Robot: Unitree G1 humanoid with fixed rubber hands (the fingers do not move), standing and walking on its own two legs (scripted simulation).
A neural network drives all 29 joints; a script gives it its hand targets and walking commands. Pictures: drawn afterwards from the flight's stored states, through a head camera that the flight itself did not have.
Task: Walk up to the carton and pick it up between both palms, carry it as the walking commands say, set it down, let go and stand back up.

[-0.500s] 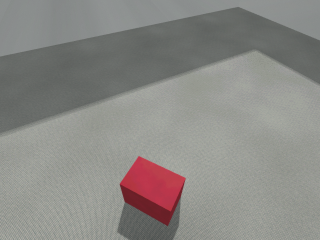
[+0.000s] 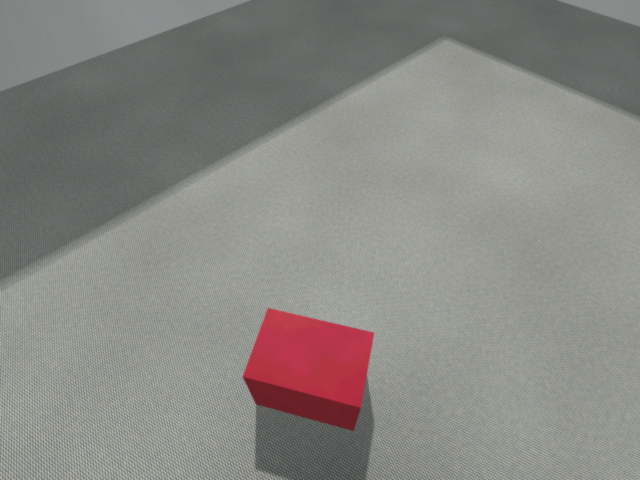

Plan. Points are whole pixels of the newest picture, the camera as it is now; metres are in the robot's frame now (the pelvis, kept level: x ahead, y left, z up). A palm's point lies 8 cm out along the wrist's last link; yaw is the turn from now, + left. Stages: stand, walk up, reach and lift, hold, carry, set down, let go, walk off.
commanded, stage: walk up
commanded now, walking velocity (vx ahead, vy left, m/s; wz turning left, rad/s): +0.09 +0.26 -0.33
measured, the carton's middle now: (311, 370) +0.48 +0.05 -0.64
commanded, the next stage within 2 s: none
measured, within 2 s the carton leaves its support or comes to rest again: neither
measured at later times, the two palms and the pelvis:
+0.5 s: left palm (98, 462) +0.18 +0.32 -0.13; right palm out of the picture +0.09 -0.15 -0.13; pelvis +0.08 +0.09 +0.00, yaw -5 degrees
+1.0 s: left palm (102, 447) +0.19 +0.32 -0.12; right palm out of the picture +0.06 -0.18 -0.14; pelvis +0.07 +0.08 +0.00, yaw -10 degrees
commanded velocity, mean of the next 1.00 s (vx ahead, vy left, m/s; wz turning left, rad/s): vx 0.04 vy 0.04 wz -0.14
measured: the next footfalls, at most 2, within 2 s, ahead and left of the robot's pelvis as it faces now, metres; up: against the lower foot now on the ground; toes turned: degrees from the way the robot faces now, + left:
right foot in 0.22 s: +0.09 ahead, -0.05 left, +0.00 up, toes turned -11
left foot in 0.52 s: +0.17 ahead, +0.24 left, +0.00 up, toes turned +1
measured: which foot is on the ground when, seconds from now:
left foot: down 0.00-0.24, up 0.26-0.50, down 0.52-0.96, up 0.98-1.00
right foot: up 0.00-0.20, down 0.22-0.54, up 0.56-0.94, down 0.96-1.00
